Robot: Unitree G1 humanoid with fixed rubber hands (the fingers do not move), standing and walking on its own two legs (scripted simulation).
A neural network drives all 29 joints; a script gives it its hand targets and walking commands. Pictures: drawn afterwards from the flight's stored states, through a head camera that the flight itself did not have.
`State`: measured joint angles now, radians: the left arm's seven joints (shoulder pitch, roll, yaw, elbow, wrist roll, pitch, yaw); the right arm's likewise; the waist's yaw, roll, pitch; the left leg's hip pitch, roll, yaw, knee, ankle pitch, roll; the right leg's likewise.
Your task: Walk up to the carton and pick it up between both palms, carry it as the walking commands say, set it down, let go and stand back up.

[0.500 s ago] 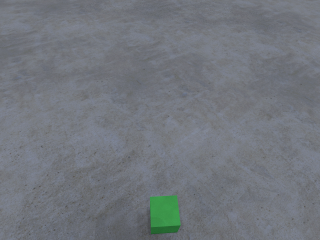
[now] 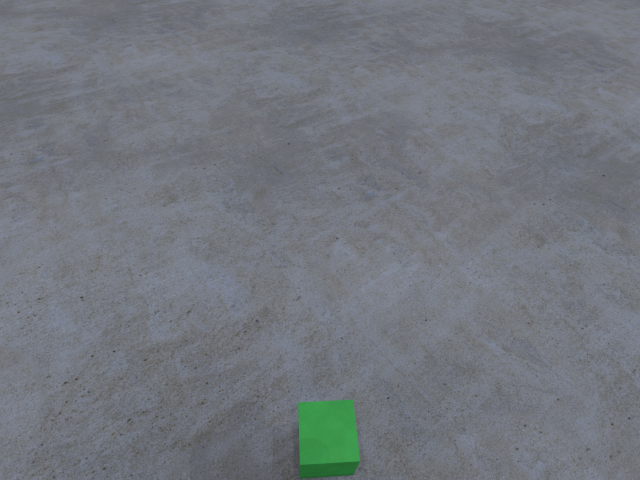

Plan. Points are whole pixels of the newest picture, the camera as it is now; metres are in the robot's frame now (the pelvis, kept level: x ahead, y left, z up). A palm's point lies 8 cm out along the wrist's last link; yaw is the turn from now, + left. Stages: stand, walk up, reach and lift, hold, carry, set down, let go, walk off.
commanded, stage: stand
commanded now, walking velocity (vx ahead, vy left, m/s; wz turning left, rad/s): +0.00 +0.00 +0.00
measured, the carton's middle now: (326, 439) +0.34 -0.03 -0.69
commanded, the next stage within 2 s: reach and lift in 0.18 s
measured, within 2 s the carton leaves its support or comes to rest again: neither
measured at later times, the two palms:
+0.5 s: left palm (168, 472) +0.15 +0.21 -0.14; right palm (477, 468) +0.17 -0.22 -0.13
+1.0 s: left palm (194, 472) +0.17 +0.19 -0.20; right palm (456, 460) +0.19 -0.21 -0.19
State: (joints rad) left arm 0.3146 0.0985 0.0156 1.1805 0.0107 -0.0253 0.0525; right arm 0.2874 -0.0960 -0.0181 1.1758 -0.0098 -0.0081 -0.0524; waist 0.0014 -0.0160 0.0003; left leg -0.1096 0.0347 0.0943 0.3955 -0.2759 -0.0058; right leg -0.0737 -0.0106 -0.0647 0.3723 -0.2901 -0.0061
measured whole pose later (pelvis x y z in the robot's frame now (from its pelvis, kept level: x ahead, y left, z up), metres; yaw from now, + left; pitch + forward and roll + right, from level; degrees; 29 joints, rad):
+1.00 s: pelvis -0.13 -0.01 -0.09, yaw +1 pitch +20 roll +0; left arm -0.35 0.08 0.17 0.48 0.00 0.51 0.07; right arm -0.43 -0.19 -0.13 0.57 -0.01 0.48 0.03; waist 0.00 0.00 0.05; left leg -1.07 -0.02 -0.04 1.05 -0.34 -0.03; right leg -1.05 0.01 0.02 1.08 -0.39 0.00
